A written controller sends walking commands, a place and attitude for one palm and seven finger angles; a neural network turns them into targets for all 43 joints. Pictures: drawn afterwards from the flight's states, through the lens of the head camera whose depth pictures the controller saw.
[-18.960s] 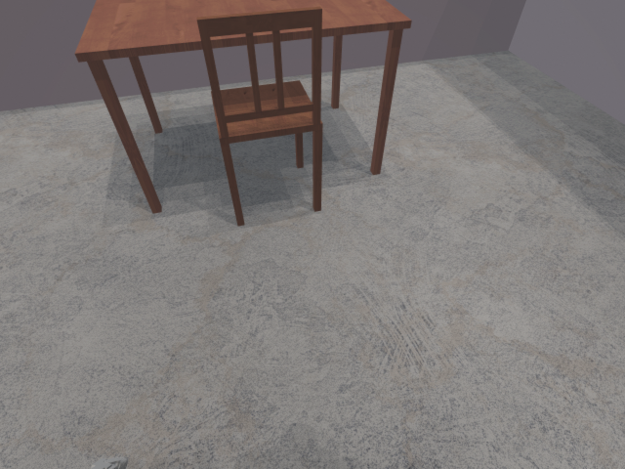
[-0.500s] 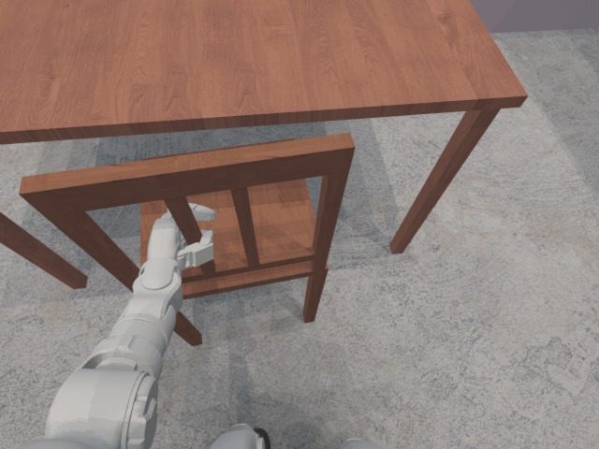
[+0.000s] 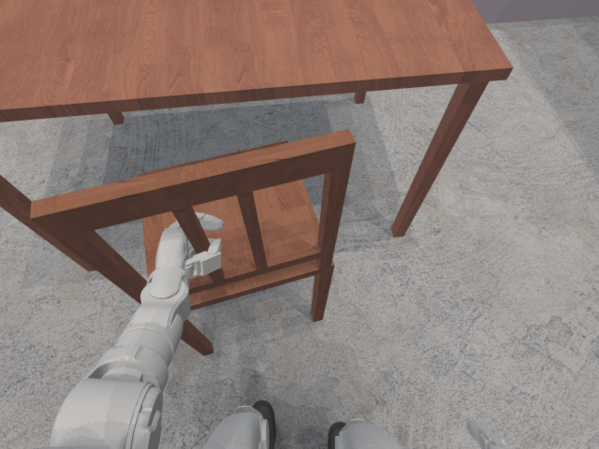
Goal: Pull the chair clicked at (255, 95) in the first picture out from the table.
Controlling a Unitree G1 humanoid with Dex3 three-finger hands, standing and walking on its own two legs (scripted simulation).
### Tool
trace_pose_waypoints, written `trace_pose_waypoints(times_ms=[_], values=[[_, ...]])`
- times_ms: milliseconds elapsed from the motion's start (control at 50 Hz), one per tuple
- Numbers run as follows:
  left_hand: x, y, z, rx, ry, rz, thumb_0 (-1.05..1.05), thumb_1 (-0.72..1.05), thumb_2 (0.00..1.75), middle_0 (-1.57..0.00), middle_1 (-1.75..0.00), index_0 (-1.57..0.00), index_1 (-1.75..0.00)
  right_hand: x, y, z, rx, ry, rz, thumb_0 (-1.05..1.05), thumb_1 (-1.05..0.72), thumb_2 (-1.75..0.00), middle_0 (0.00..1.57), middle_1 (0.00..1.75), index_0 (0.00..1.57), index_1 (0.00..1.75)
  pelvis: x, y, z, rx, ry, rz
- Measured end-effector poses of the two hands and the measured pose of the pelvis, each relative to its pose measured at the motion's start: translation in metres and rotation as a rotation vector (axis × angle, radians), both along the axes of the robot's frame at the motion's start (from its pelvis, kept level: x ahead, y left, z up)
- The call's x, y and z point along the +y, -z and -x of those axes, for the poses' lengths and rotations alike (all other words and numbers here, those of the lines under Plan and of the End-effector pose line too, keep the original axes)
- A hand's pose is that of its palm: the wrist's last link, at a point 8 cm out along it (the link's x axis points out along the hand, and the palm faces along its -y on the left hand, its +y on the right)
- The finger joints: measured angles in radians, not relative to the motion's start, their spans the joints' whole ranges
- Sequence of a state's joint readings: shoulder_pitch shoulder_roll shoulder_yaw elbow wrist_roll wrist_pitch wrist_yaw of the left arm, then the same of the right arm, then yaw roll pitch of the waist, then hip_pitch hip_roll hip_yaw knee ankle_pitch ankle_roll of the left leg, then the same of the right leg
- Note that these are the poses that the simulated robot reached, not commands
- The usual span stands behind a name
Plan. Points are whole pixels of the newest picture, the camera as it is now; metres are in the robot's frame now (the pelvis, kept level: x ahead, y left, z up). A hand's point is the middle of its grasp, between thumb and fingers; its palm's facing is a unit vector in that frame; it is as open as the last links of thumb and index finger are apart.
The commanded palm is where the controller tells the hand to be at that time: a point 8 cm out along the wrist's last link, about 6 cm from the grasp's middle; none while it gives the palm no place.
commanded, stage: step backward, pulling the chair out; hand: left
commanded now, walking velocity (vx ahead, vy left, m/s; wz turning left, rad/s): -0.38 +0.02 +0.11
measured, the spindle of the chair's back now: (202, 246) +0.41 +0.15 -0.07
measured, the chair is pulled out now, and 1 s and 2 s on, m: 0.12 0.19 0.34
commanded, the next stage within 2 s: none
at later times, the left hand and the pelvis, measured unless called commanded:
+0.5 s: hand (208, 289) +0.33 +0.13 -0.06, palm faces +0.04 -0.99 -0.17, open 5.4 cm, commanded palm +0.34 +0.18 -0.06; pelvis -0.04 +0.00 +0.00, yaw +1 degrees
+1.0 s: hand (205, 297) +0.32 +0.13 -0.06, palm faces -0.02 -0.99 -0.17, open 5.4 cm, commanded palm +0.31 +0.19 -0.06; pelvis -0.07 +0.02 +0.00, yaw +3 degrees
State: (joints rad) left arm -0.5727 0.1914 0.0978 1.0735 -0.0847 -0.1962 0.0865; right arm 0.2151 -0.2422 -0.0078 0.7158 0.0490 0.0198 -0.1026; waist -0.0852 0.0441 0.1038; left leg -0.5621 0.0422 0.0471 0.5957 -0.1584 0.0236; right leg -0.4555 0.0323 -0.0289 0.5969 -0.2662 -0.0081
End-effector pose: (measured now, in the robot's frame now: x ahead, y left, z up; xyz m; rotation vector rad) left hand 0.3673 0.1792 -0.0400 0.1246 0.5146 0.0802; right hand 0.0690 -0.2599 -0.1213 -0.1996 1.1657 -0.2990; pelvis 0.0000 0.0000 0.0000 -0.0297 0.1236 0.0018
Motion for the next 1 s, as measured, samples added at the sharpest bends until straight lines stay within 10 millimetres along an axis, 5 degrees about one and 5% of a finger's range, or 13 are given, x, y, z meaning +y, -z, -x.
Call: trace_pose_waypoints(times_ms=[260, 400, 640, 840, 1000], values=[[0.001, 0.0, 0.049, -0.004, -0.011, -0.02, 0.05, 0.68, 0.77, -0.3, -1.11, -0.49, -1.45, -0.015, 0.001, 0.024, -0.044, -0.032, 0.044, 0.0, -0.91, -0.9, 0.21, 0.3, 0.2, 0.3, 0.0, 0.0, 0.027, -0.072, -0.025, 0.004], [0.005, 0.0, 0.053, -0.015, 0.03, -0.025, 0.04, 0.67, 0.76, -0.28, -1.14, -0.49, -1.45, -0.007, -0.004, 0.024, -0.062, -0.048, 0.067, 0.0, -0.91, -0.9, 0.21, 0.3, 0.2, 0.3, 0.006, 0.003, 0.031, -0.08, -0.012, -0.006], [0.001, -0.001, 0.059, -0.005, -0.044, -0.037, 0.05, 0.65, 0.81, -0.3, -1.14, -0.49, -1.45, 0.002, 0.013, 0.026, -0.088, -0.077, -0.032, 0.0, -0.91, -0.9, 0.21, 0.3, 0.2, 0.3, -0.016, 0.006, 0.047, -0.108, -0.025, -0.009], [0.003, -0.002, 0.06, 0.014, -0.004, -0.014, 0.06, 0.68, 0.76, -0.26, -1.16, -0.49, -1.45, -0.011, 0.003, 0.028, -0.003, -0.118, 0.074, 0.0, -0.91, -0.9, 0.21, 0.3, 0.2, 0.3, 0.009, -0.001, 0.052, -0.052, -0.09, -0.042], [0.008, -0.001, 0.064, -0.013, 0.072, -0.029, 0.04, 0.68, 0.74, -0.24, -1.19, -0.49, -1.45, 0.015, -0.003, 0.034, -0.044, -0.102, 0.04, 0.0, -0.91, -0.9, 0.2, 0.3, 0.2, 0.3, 0.018, 0.0, 0.073, -0.063, -0.049, -0.051]])
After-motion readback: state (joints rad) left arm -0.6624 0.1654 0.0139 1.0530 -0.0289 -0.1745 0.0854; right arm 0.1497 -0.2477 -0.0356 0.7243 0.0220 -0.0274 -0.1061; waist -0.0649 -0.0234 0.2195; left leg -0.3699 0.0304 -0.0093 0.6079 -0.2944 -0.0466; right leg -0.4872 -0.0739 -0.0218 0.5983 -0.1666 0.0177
